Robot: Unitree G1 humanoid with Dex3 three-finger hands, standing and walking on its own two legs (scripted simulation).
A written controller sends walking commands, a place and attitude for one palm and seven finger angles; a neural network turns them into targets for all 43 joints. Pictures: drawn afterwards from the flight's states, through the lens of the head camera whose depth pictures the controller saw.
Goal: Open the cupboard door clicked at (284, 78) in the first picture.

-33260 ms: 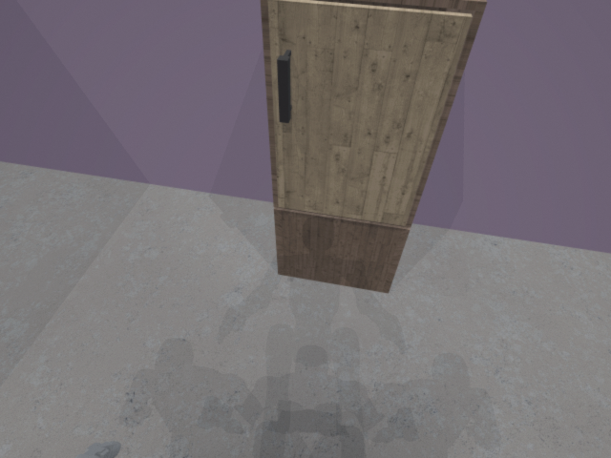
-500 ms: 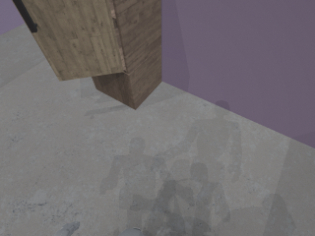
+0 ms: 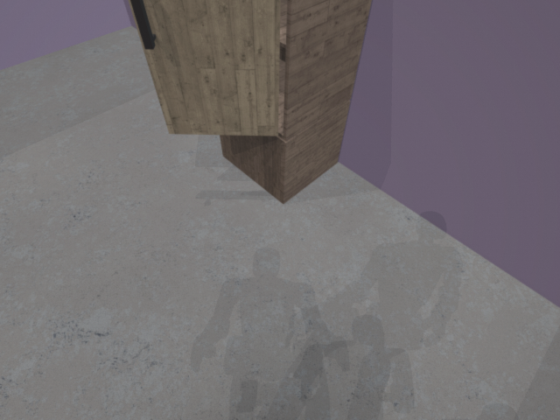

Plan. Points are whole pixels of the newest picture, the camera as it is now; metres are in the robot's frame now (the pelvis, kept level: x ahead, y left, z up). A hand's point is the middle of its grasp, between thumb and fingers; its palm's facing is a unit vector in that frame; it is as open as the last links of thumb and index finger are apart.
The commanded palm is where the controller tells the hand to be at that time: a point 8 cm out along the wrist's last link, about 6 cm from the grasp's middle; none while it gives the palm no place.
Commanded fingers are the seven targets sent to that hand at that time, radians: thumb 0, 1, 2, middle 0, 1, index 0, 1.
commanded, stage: take the last steps up to it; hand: left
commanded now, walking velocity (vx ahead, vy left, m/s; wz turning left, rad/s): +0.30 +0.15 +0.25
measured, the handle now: (144, 15) +1.02 +0.45 +0.07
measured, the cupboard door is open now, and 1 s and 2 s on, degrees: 45 45 45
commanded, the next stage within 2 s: come to a stop and stand still in 1.20 s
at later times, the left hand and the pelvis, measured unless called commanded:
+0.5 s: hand out of the picture +0.07 +0.27 -0.19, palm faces +0.17 -0.97 -0.19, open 7.4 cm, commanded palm none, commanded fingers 0.00 0.90 0.90 -0.20 -0.30 -0.20 -0.30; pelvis +0.12 +0.08 -0.01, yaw +5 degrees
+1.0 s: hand (137, 298) +0.33 +0.30 -0.15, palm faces +0.13 -0.97 -0.21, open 7.2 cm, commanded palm none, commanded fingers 0.00 0.90 0.90 -0.20 -0.30 -0.20 -0.30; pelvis +0.31 +0.11 +0.01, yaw +4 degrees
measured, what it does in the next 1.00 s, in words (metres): walks ahead: right foot, then left foot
